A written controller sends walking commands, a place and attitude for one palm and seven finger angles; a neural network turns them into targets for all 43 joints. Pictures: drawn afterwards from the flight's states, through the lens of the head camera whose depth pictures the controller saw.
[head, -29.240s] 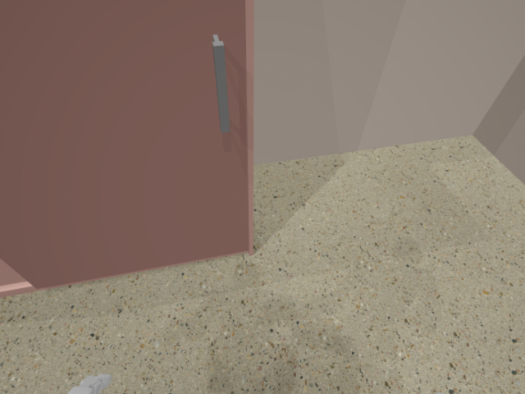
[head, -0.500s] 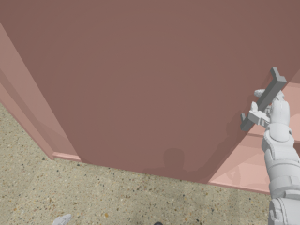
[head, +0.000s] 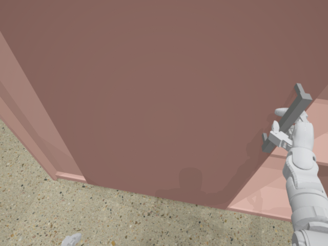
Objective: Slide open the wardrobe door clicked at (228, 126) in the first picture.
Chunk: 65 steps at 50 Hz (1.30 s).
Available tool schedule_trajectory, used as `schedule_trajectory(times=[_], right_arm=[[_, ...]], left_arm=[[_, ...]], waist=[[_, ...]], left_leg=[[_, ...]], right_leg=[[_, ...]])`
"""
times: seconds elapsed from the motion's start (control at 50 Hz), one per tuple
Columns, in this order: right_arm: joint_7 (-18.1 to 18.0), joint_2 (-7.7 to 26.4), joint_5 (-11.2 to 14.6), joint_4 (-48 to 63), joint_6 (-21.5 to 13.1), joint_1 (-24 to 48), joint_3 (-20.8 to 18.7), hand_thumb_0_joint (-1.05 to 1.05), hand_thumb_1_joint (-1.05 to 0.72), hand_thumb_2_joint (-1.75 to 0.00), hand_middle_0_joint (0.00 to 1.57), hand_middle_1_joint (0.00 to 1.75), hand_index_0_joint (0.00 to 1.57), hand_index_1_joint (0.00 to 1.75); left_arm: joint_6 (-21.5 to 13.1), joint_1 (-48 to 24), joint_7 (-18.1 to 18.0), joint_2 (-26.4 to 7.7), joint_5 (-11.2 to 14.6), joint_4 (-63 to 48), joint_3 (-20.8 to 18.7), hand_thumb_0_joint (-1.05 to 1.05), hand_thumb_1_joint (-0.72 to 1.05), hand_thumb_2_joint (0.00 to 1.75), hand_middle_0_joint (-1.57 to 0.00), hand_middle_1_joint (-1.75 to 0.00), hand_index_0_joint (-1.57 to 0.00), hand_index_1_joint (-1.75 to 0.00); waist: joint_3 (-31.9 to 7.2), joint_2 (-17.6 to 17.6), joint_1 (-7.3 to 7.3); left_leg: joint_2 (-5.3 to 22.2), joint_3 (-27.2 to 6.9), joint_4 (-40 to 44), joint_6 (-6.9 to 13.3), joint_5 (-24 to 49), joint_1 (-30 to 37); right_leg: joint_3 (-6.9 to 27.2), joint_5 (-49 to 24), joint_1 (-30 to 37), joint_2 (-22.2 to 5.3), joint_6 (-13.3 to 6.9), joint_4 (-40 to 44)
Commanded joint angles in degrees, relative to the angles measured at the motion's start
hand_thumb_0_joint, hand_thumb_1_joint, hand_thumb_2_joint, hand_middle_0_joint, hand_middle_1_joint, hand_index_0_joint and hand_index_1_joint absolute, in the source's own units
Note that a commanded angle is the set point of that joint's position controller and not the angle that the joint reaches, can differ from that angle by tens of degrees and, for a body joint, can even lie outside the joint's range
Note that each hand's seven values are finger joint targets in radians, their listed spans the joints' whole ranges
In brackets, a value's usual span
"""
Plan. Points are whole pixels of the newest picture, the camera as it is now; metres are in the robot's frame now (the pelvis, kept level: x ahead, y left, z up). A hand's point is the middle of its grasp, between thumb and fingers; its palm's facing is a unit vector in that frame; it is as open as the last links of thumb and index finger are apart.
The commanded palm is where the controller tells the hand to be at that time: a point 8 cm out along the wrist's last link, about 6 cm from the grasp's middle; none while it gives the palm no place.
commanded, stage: stop walking and hold the door there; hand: right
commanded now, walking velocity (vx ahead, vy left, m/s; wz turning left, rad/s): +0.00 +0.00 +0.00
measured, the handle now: (280, 121) +0.44 -0.29 +0.08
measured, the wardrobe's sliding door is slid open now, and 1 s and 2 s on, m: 0.59 0.58 0.58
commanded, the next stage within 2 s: loosen the grip on the handle in 0.04 s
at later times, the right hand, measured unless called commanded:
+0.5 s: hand (275, 130) +0.39 -0.26 +0.10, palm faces +0.40 +0.88 -0.25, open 11.9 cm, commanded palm +0.35 -0.29 +0.09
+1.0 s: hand (290, 132) +0.39 -0.30 +0.09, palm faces +0.42 +0.87 -0.25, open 14.2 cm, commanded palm +0.35 -0.33 +0.11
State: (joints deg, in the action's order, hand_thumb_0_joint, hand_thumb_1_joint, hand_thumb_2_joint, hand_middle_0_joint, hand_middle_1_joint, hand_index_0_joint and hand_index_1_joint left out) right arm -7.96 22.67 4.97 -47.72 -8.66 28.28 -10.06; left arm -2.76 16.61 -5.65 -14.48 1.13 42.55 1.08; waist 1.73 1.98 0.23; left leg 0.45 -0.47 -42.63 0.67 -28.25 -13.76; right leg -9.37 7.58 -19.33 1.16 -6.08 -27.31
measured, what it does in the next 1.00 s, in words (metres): steps on the spot: left foot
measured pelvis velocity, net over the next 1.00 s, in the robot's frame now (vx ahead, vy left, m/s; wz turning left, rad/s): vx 0.06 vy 0.06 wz -0.03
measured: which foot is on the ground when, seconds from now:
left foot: up 0.00-0.12, down 0.14-1.00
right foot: down 0.00-1.00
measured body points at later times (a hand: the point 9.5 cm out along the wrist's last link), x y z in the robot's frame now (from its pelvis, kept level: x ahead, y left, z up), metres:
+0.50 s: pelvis +0.01 +0.07 -0.01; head +0.04 +0.06 +0.44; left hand +0.13 +0.36 -0.09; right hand +0.37 -0.30 +0.11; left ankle +0.00 +0.16 -0.73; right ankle +0.09 -0.05 -0.73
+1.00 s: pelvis +0.06 +0.06 -0.01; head +0.09 +0.06 +0.44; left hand +0.19 +0.32 -0.11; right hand +0.36 -0.34 +0.11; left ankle +0.00 +0.16 -0.73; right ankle +0.09 -0.06 -0.73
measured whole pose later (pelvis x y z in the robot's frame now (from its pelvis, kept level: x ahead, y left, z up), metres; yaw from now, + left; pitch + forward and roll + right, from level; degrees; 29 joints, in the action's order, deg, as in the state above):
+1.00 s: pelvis +0.06 +0.06 -0.01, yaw -2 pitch +7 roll +0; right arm 8.7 31.4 3.5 -37.8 -1.1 20.2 -28.1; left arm -4.7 15.6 -5.5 -15.0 2.0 37.8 0.2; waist -4.4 0.7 -0.3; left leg -0.3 4.0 -35.5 1.4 -23.3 -19.5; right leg -4.3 14.8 -28.8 -2.5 -0.8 -36.3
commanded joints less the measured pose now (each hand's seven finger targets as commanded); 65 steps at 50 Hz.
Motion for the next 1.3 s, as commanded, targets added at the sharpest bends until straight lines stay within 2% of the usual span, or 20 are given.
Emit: schedule_trajectory(times=[0.0, 0.1, 0.12, 0.14, 0.16, 0.18, 0.22, 0.26, 0.3, 0.36, 0.5, 0.52, 0.56, 0.6, 0.76, 0.78, 0.8, 0.9, 1.08, 1.28], right_arm=[[2.87, 1.48, -2.13, 12.41, -2.64, 18.22, 5.13, 0.0, -0.9, -0.9, 0.45, 1.4, 0.45, 1.4], [3.21, 1.49, -3.26, 10.37, -2.95, 19.38, 5.37, 0.0, -0.9, -0.9, 0.45, 1.4, 0.45, 1.4], [0.81, 52.64, -9.92, 22.68, -5.66, 50.63, -34.58, 0.0, -0.9, -0.9, 0.45, 1.4, 0.45, 1.4], [3.78, 44.42, -14.0, 19.6, -1.2, 57.59, -31.91, 0.0, -0.78, -0.84, 0.45, 1.4, 0.45, 1.4], [5.83, 24.71, -10.97, 6.34, 2.47, 40.42, -16.29, 0.0, -0.66, -0.78, 0.45, 1.4, 0.45, 1.4], [9.2, 11.35, -9.1, -0.73, 3.31, 26.64, -11.91, 0.0, -0.54, -0.73, 0.45, 1.4, 0.45, 1.4], [9.92, 16.35, -5.84, 7.26, 0.36, 24.01, -14.4, 0.0, -0.3, -0.61, 0.45, 1.4, 0.45, 1.4], [9.33, 13.9, -8.87, 12.43, -1.09, 24.78, -8.43, 0.0, -0.05, -0.49, 0.45, 1.4, 0.45, 1.4], [8.78, 17.1, -10.2, 10.97, -0.32, 23.4, -9.04, 0.0, 0.19, -0.37, 0.45, 1.4, 0.45, 1.4], [8.89, 21.74, -5.7, 11.6, -0.06, 22.46, -13.25, 0.0, 0.55, -0.2, 0.42, 1.37, 0.42, 1.37], [12.25, 23.91, -2.96, 11.28, 1.14, 18.34, -13.85, 0.0, 0.55, -0.2, 0.33, 1.25, 0.33, 1.25], [12.25, 30.73, -2.83, 19.73, 0.48, 23.42, -18.31, 0.0, 0.55, -0.2, 0.32, 1.23, 0.32, 1.23], [12.1, 32.36, -2.19, 21.57, 0.29, 21.63, -21.23, 0.0, 0.55, -0.2, 0.29, 1.2, 0.29, 1.2], [12.61, 27.32, -1.04, 21.23, -0.09, 18.17, -19.14, 0.0, 0.55, -0.2, 0.26, 1.17, 0.26, 1.17], [15.58, 24.96, -0.02, 23.07, 3.67, 9.52, -18.91, 0.0, 0.55, -0.2, 0.25, 1.15, 0.25, 1.15], [15.56, 23.06, 0.04, 23.87, 4.16, 9.31, -17.47, 0.0, 0.55, -0.2, 0.25, 1.15, 0.25, 1.15], [15.03, 32.38, -0.62, 20.22, 4.59, 8.21, -25.67, 0.0, 0.55, -0.2, 0.25, 1.15, 0.25, 1.15], [15.98, 28.1, -0.62, 21.53, 4.41, 7.19, -22.36, 0.0, 0.55, -0.2, 0.25, 1.15, 0.25, 1.15], [17.18, 29.9, -1.83, 23.55, 2.1, 12.87, -20.79, 0.0, 0.55, -0.2, 0.25, 1.15, 0.25, 1.15], [18.69, 35.39, -2.07, 16.53, 1.76, 14.86, -23.23, 0.0, 0.55, -0.2, 0.25, 1.15, 0.25, 1.15]], left_arm=[[-2.64, -0.41, -1.05, -9.65, 0.11, -6.18, -2.8, 0.0, 0.9, 0.9, -0.2, -0.3, -0.2, -0.3], [-2.93, -1.28, -0.79, -9.6, 0.13, -6.64, -2.51, 0.0, 0.9, 0.9, -0.2, -0.3, -0.2, -0.3], [-5.09, 0.68, 0.46, -12.57, -0.74, -11.02, -7.18, 0.0, 0.9, 0.9, -0.2, -0.3, -0.2, -0.3], [-7.53, -1.98, 0.81, -13.42, -6.24, -6.16, -7.85, 0.0, 0.9, 0.9, -0.2, -0.3, -0.2, -0.3], [-7.0, 1.22, 1.38, -12.26, -2.0, -5.77, -6.91, 0.0, 0.9, 0.9, -0.2, -0.3, -0.2, -0.3], [-7.17, 1.96, 2.61, -9.2, -0.53, -5.87, -5.08, 0.0, 0.9, 0.9, -0.2, -0.3, -0.2, -0.3], [-7.26, -2.22, 2.84, -10.99, -0.56, -7.78, -4.78, 0.0, 0.9, 0.9, -0.2, -0.3, -0.2, -0.3], [-6.79, -1.74, 3.63, -9.74, -0.72, -9.14, -4.61, 0.0, 0.9, 0.9, -0.2, -0.3, -0.2, -0.3], [-5.8, -1.24, 3.66, -9.96, -0.08, -9.41, -4.39, 0.0, 0.9, 0.9, -0.2, -0.3, -0.2, -0.3], [-5.05, -2.24, 2.55, -10.85, 0.93, -10.71, -4.05, 0.0, 0.9, 0.9, -0.2, -0.3, -0.2, -0.3], [-4.79, -0.53, 0.86, -10.85, 1.54, -10.67, -3.96, 0.0, 0.9, 0.9, -0.2, -0.3, -0.2, -0.3], [-4.79, -0.8, 0.58, -11.29, 1.51, -10.98, -4.36, 0.0, 0.9, 0.9, -0.2, -0.3, -0.2, -0.3], [-4.51, 0.09, -0.16, -10.74, 0.98, -10.47, -4.52, 0.0, 0.9, 0.9, -0.2, -0.3, -0.2, -0.3], [-4.72, 0.4, -0.31, -9.84, 1.09, -9.71, -4.24, 0.0, 0.9, 0.9, -0.2, -0.3, -0.2, -0.3], [-4.66, 1.6, -0.53, -9.82, 1.23, -9.53, -4.72, 0.0, 0.9, 0.9, -0.2, -0.3, -0.2, -0.3], [-4.65, 1.45, -0.49, -9.67, 1.4, -9.83, -4.73, 0.0, 0.9, 0.9, -0.2, -0.3, -0.2, -0.3], [-4.26, 2.4, -0.85, -10.69, 1.17, -8.84, -4.92, 0.0, 0.9, 0.9, -0.2, -0.3, -0.2, -0.3], [-3.83, 1.46, -0.88, -9.68, 1.11, -10.27, -4.43, 0.0, 0.9, 0.9, -0.2, -0.3, -0.2, -0.3], [-3.6, 1.15, -1.58, -9.76, 1.07, -10.68, -4.04, 0.0, 0.9, 0.9, -0.2, -0.3, -0.2, -0.3], [-3.59, 1.48, -2.18, -10.81, 1.21, -10.55, -3.4, 0.0, 0.9, 0.9, -0.2, -0.3, -0.2, -0.3]], waist=[[-14.73, 2.07, 1.43], [-13.17, 5.08, 1.41], [-15.12, -9.36, -2.06], [-28.28, 2.88, 0.25], [-31.53, -6.81, 2.06], [-20.97, -8.19, 1.21], [-18.72, 0.68, -0.35], [-19.88, 7.85, 0.64], [-15.98, 7.5, 1.2], [-15.12, 1.12, 0.13], [-13.88, -2.15, 0.48], [-20.43, 0.56, -0.58], [-24.16, 1.66, -0.6], [-21.95, 0.91, 0.14], [-22.87, 0.16, -0.2], [-22.16, -0.67, 0.36], [-21.68, -2.25, -0.68], [-22.03, -0.48, -0.6], [-22.66, 6.42, 0.56], [-20.13, 5.88, 0.56]], left_leg=[[1.1, 1.02, 6.67, -0.69, 2.63, -1.54], [1.47, 2.35, 14.74, -0.43, 8.55, 3.77], [3.9, -3.23, 12.73, 2.19, 17.29, 3.55], [0.75, 2.61, 11.38, 3.56, 36.11, -1.23], [-1.07, 4.9, 14.15, 1.76, 29.01, -5.72], [-1.71, 5.2, 16.76, 0.46, 20.85, -10.86], [-1.07, 3.94, 16.18, 0.69, 14.31, -11.42], [-1.28, 3.49, 15.37, 1.32, 14.6, -12.81], [-0.94, 3.02, 15.2, 1.32, 10.81, -14.7], [-0.22, 0.68, 17.49, 0.78, 6.09, -11.31], [0.79, -2.93, 17.2, -0.26, 11.98, -9.74], [0.76, -3.36, 16.23, -0.25, 15.94, -6.15], [0.95, -3.74, 14.58, -0.98, 25.6, -2.74], [0.35, -2.31, 13.57, -1.28, 30.55, -4.25], [-0.25, 0.16, 11.32, -1.57, 41.72, -4.59], [-0.48, 0.7, 11.41, -1.52, 41.05, -5.62], [-0.58, 0.81, 11.21, -1.43, 40.55, -5.4], [-1.03, 1.6, 10.73, -0.89, 38.04, -6.15], [-1.87, 2.25, 11.73, 0.39, 27.87, -10.91], [-2.11, 2.95, 12.49, 0.64, 18.65, -13.54]], right_leg=[[18.6, 7.97, 15.4, -17.64, 1.16, 14.31], [14.83, 18.08, 9.43, -14.84, 3.19, 14.47], [11.91, 5.24, 6.56, -12.79, 1.42, 7.89], [12.24, -17.93, 13.76, -4.69, 4.37, 3.35], [9.48, -25.54, 20.09, -4.62, 7.1, -1.06], [11.15, -16.76, 16.2, -4.87, 6.95, 0.7], [11.42, 3.59, 14.6, -3.95, 4.74, 1.49], [10.15, 2.6, 15.2, -3.46, 4.01, -0.96], [10.2, 9.45, 10.06, -3.1, 3.55, -1.01], [8.17, 12.25, 3.79, -1.87, 2.63, -2.04], [6.64, 5.5, -0.78, -1.65, 2.2, -5.91], [6.64, 2.54, 1.86, -1.73, 2.01, -6.12], [6.62, -2.16, 2.99, -1.54, 2.07, -7.15], [6.27, -4.62, 3.8, -1.58, 2.14, -7.9], [6.45, -13.78, 6.88, -1.66, 2.14, -9.18], [6.64, -14.43, 7.55, -1.72, 2.13, -9.04], [7.01, -14.51, 6.08, -1.98, 2.22, -9.14], [7.21, -16.0, 7.11, -1.78, 2.32, -8.85], [8.96, -13.95, 11.71, -2.48, 2.55, -8.69], [10.72, -5.01, 8.23, -2.76, 2.79, -7.12]])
